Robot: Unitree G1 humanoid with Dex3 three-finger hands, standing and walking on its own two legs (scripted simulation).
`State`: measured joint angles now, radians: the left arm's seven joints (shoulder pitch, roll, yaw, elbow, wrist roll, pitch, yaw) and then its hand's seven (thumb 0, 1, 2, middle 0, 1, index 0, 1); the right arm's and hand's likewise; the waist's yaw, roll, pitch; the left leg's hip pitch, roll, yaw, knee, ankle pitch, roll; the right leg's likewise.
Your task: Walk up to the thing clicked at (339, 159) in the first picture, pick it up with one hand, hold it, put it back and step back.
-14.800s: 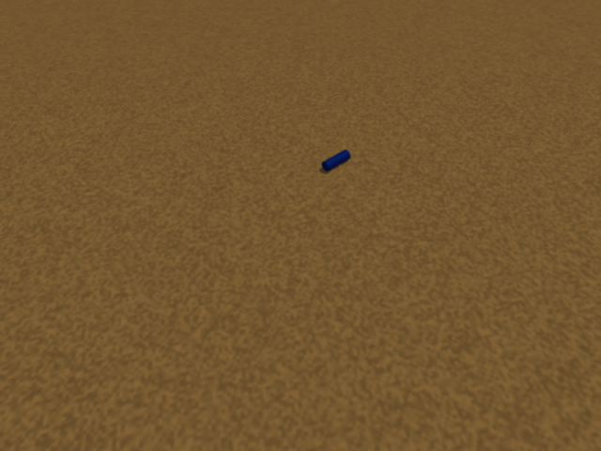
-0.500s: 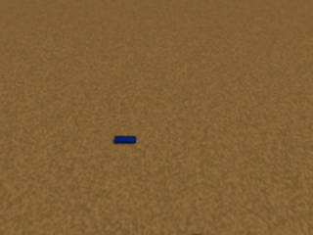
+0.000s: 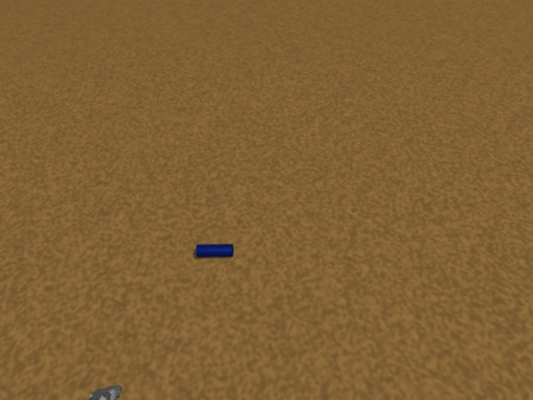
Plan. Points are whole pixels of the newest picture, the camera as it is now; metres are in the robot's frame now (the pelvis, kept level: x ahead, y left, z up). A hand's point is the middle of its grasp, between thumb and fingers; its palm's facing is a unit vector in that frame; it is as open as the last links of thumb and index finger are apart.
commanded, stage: walk up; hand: left
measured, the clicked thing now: (214, 250) +0.80 +0.25 -0.74
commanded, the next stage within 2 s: stand in 0.32 s
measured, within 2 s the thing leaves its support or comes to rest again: neither
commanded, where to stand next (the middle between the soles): +0.38 +0.02 m, yaw +0 degrees
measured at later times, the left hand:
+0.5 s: hand out of the picture +0.08 +0.25 -0.14, palm faces -0.01 -0.94 -0.33, open 7.4 cm
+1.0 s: hand out of the picture +0.09 +0.23 -0.14, palm faces -0.05 -0.94 -0.35, open 7.4 cm
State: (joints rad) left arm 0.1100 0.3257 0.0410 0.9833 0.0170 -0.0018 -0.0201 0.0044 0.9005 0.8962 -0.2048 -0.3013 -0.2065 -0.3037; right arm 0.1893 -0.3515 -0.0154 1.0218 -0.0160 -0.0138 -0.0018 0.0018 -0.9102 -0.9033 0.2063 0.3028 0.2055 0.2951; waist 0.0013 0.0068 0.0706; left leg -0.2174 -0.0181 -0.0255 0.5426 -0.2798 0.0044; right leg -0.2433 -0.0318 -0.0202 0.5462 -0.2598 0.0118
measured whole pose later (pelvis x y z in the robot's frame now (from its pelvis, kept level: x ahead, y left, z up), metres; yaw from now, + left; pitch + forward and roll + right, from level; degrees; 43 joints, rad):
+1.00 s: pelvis +0.01 -0.02 +0.02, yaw +0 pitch -2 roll +0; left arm 0.10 0.34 -0.01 1.13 0.01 -0.02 -0.01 0.00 0.90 0.90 -0.20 -0.30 -0.21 -0.30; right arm 0.11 -0.36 0.00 1.15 -0.01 -0.01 0.01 0.00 -0.91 -0.90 0.21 0.30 0.21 0.30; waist -0.01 0.01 0.05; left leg -0.10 0.01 -0.03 0.30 -0.17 -0.02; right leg -0.13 -0.01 -0.03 0.32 -0.16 -0.01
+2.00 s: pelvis +0.18 +0.07 +0.01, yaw -1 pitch -3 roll +1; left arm 0.26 0.43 0.07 0.94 0.02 0.01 -0.08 0.00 0.90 0.90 -0.20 -0.30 -0.20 -0.30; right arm 0.38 -0.36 -0.06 0.91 -0.02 -0.08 0.03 0.00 -0.90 -0.90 0.21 0.30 0.21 0.30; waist -0.04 -0.05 0.09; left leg -0.04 -0.01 0.11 0.37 -0.28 0.04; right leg -0.50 -0.05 0.08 0.81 -0.20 0.00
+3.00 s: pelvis +0.31 +0.02 -0.02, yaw -2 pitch -2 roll +0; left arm 0.23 0.36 0.03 0.98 0.03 0.00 0.00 0.00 0.90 0.90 -0.21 -0.30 -0.21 -0.30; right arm 0.14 -0.41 -0.04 0.91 0.00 0.02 0.01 0.00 -0.91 -0.90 0.21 0.30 0.21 0.30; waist 0.01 0.05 0.08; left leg -0.36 0.01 -0.04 0.70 -0.29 0.02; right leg -0.25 -0.03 0.02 0.70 -0.41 0.03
